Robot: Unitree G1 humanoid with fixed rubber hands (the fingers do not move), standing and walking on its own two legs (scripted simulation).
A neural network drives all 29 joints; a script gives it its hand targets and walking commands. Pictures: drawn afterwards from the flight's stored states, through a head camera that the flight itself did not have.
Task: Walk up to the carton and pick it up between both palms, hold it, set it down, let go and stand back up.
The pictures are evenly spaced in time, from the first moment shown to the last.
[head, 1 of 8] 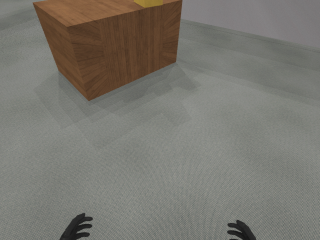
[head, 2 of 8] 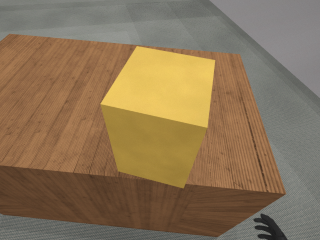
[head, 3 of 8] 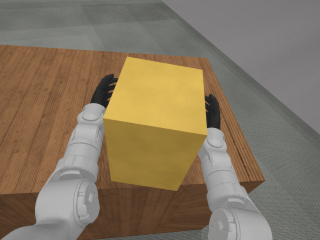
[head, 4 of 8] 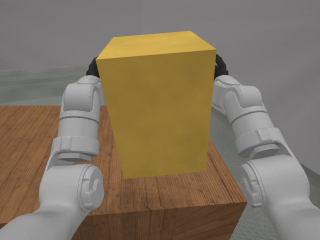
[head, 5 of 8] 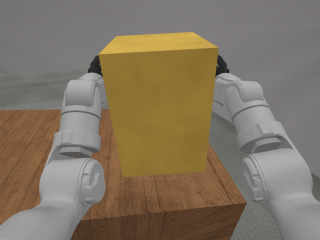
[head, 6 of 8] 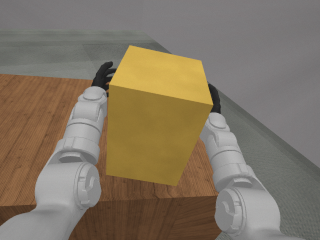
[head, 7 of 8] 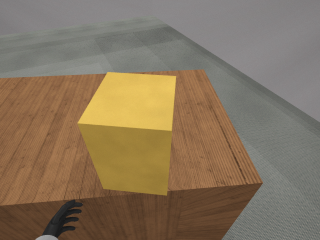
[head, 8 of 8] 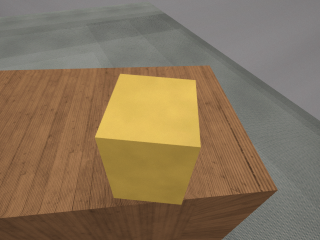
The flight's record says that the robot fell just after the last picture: no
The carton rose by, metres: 0.23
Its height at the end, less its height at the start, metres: +0.00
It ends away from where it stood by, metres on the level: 0.01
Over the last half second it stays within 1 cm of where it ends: yes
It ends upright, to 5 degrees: yes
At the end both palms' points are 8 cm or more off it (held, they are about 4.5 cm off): yes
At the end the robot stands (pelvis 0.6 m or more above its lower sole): yes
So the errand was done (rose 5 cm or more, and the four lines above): yes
